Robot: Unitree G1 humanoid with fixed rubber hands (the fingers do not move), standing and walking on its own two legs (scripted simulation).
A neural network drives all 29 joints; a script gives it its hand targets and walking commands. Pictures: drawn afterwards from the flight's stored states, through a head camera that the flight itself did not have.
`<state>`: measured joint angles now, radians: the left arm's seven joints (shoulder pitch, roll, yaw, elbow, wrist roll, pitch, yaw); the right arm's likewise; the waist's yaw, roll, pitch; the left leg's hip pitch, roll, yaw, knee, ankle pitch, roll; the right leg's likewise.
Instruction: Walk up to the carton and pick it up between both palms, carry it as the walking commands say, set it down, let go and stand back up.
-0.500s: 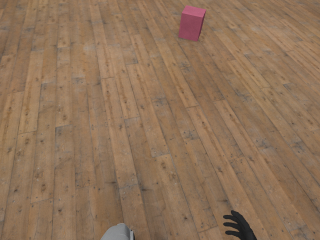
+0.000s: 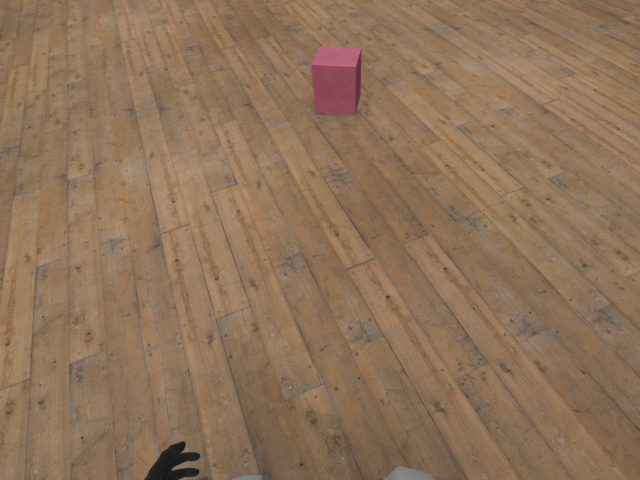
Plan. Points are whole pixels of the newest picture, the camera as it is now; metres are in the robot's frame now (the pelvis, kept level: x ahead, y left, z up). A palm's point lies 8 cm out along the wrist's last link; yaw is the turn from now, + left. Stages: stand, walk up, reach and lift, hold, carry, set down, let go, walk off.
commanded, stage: walk up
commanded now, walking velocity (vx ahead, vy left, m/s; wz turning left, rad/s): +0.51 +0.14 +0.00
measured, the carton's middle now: (337, 81) +2.00 -0.10 -0.63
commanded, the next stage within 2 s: none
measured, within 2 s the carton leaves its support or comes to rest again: neither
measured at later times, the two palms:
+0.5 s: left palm (127, 474) +0.16 +0.28 -0.15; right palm (432, 333) +0.33 -0.17 -0.11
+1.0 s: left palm (209, 254) +0.51 +0.21 -0.11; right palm (464, 290) +0.42 -0.25 -0.14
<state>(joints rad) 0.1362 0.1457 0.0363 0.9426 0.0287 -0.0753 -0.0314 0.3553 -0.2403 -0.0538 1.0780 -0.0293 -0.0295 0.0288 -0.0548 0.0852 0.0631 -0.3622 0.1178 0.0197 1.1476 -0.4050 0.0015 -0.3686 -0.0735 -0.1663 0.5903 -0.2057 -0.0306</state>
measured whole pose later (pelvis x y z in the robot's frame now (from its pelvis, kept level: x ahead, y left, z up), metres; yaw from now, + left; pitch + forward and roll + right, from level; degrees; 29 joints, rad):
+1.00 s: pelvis +0.43 -0.01 +0.01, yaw -1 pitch +1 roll +0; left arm 0.21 0.14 0.04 0.98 0.04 -0.08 -0.02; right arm 0.31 -0.21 -0.04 1.04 -0.03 -0.04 0.03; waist -0.03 0.05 0.04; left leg -0.46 0.12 0.06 1.10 -0.35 0.00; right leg -0.25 -0.09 -0.17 0.49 -0.24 0.00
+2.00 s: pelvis +0.94 -0.06 +0.02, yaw -1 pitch +0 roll +1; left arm 0.39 0.13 0.03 1.08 0.02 -0.09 -0.01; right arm 0.14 -0.25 -0.08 0.98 -0.04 -0.01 0.03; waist 0.05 0.05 0.03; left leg -0.56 0.13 0.08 1.04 -0.17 -0.02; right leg -0.10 -0.03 -0.19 0.36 -0.26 -0.04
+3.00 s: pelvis +1.40 -0.06 +0.02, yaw +0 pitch +0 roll -1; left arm 0.39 0.16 0.06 1.07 0.03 -0.05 0.00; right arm 0.11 -0.23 -0.05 0.98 -0.02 0.01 0.03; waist 0.07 0.02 0.05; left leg -0.46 0.12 0.08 0.70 -0.22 -0.04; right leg -0.14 -0.09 -0.19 0.39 -0.24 0.03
